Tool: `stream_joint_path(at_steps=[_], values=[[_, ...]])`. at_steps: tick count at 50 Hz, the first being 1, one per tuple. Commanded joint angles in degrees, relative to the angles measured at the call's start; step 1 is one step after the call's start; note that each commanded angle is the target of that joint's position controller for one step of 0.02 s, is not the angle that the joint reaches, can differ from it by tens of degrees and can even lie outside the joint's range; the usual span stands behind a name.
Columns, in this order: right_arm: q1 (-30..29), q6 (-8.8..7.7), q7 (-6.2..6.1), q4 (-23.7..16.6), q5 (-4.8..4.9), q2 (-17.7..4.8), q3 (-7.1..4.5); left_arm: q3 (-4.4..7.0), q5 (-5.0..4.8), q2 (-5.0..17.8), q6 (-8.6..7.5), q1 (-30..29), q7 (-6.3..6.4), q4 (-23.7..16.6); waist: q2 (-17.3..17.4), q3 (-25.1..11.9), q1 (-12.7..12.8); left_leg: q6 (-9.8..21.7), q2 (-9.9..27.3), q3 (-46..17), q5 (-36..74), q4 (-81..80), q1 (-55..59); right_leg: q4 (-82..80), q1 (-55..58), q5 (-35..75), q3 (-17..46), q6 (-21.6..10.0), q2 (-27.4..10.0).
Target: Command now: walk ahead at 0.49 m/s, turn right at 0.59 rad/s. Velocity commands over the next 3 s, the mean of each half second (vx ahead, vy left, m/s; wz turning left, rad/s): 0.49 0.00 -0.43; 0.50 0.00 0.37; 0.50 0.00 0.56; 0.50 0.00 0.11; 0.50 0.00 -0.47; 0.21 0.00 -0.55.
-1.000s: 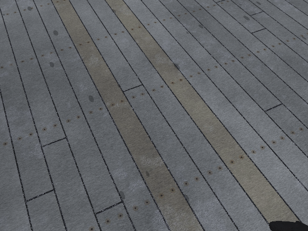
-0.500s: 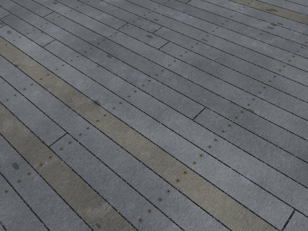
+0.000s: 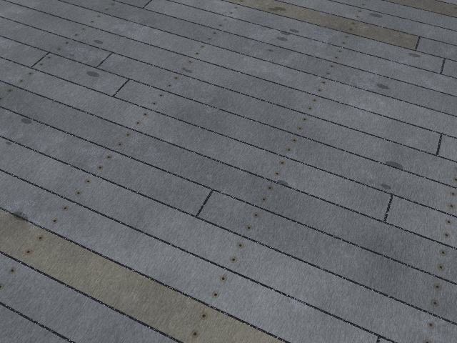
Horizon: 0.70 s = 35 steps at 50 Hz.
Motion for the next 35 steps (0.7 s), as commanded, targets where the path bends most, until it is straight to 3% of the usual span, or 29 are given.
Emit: stream_joint_path(at_steps=[1,5,9,13,15,16,17,18,19,20,21,22,23,26,30,35], values=[[1.94,-0.83,-0.63,-0.82,-0.01,-5.64,-1.47,1.22,-0.14,3.43,-0.13,-1.01,-0.43,-5.54,9.29,-1.51,-1.63,9.73,16.22,-14.69,2.04,-15.43,10.79,-1.34,-12.76,3.46,2.01,0.00,-6.14],[1.86,-1.27,-0.62,0.84,0.52,-8.85,-2.32,0.48,0.58,1.90,0.41,-5.36,-1.05,-8.35,6.53,0.50,-1.54,11.19,17.10,-7.12,8.47,-18.56,9.86,-11.10,-14.90,11.31,0.87,0.75,-6.91],[2.76,-0.40,-0.66,1.70,1.14,-10.71,-2.53,-0.10,0.57,1.21,-0.37,-11.85,-2.71,-10.35,4.93,1.78,-3.70,9.21,15.26,1.38,13.38,-18.31,11.68,-24.45,-11.49,22.49,-3.11,-0.22,-5.14],[6.71,1.12,-0.63,3.38,2.21,-13.33,-3.13,0.14,0.61,2.22,-0.17,-16.78,-3.86,-13.08,5.33,2.95,-4.73,7.25,17.27,4.49,18.60,-15.02,18.55,-30.87,-10.66,18.70,-5.82,-2.30,-3.32],[7.83,2.01,-0.76,4.17,2.76,-15.33,-3.52,1.10,1.15,4.02,-0.08,-14.52,-3.90,-13.37,6.27,0.34,-2.23,6.60,17.86,5.85,35.39,-7.75,20.76,-32.08,-4.08,12.79,-8.61,-4.51,0.46],[7.05,2.47,-0.83,4.14,2.92,-15.48,-3.37,2.25,1.23,5.76,0.05,-8.26,-3.73,-11.84,6.41,-3.14,2.05,5.64,16.73,7.42,42.70,1.24,19.80,-34.66,4.62,12.60,-9.80,-6.18,2.85],[7.69,2.49,-0.94,4.23,2.45,-13.48,-2.45,4.07,0.92,8.98,0.43,1.63,-2.97,-8.72,5.00,-8.29,6.78,3.83,14.56,8.91,41.19,13.38,13.03,-36.32,20.00,15.71,-9.55,-8.00,4.75],[10.03,2.03,-0.83,2.55,0.13,-8.49,-0.63,5.47,0.85,14.56,0.86,8.68,-1.74,-7.29,-5.45,-14.32,7.45,0.74,10.22,9.96,14.83,33.90,-5.19,-36.86,38.60,14.29,9.22,-12.68,-7.21],[13.93,0.68,-0.10,2.03,0.56,-5.18,1.01,4.78,0.63,16.16,0.16,6.01,-2.00,-8.78,-13.66,-23.44,2.64,-1.00,0.85,0.19,-22.90,50.54,-18.91,-47.57,46.79,4.58,39.23,-21.65,-19.79],[8.46,-0.19,0.51,2.06,3.00,-11.56,-0.61,3.06,1.19,10.41,-0.74,4.55,-2.73,-9.40,-4.74,-21.46,5.93,-0.22,3.81,-7.24,-21.12,54.14,-23.47,-50.50,44.07,2.49,36.20,-18.88,-19.84],[4.01,-0.60,0.81,0.49,4.38,-11.37,-0.52,2.43,1.72,9.03,-1.40,2.34,-2.86,-8.85,-3.98,-13.27,5.39,0.77,5.91,-6.38,-17.71,52.79,-25.51,-50.56,36.42,6.90,26.61,-16.70,-17.95],[3.11,-0.59,0.45,0.68,3.61,-10.07,-0.23,2.04,1.74,7.79,-1.89,-0.89,-2.88,-8.15,0.15,-8.63,2.91,0.99,8.76,-6.47,-13.09,47.85,-23.90,-50.99,28.55,12.31,19.42,-14.63,-15.52],[3.48,-0.07,0.19,1.45,2.64,-10.15,-0.53,1.42,2.09,5.69,-2.42,-3.42,-2.79,-8.01,-0.55,-6.41,1.17,0.80,10.42,-6.95,-10.01,44.21,-21.04,-52.37,23.18,16.86,14.26,-13.49,-13.62],[7.72,2.33,0.07,3.82,2.52,-7.83,-0.36,1.19,2.56,4.70,-4.07,-5.75,-2.40,-6.95,-0.69,-4.46,-1.69,-0.70,10.93,-7.66,-4.75,41.05,-15.93,-58.01,16.24,20.83,6.73,-13.34,-12.42],[3.04,3.18,-0.35,2.62,2.21,-6.36,-0.37,1.47,3.26,4.95,-5.06,-4.74,-1.53,-4.35,0.36,-0.05,-0.87,-2.32,9.22,-10.33,6.08,31.08,-22.39,-61.23,17.38,23.63,-2.28,-11.50,-11.21],[-3.91,2.34,1.15,0.28,1.65,-4.12,0.55,1.76,2.70,6.07,-4.84,-3.48,-0.73,-1.96,0.69,2.88,1.95,-1.71,7.29,-5.40,18.30,15.37,-20.50,-62.79,19.70,24.64,-10.78,-8.82,-10.47]])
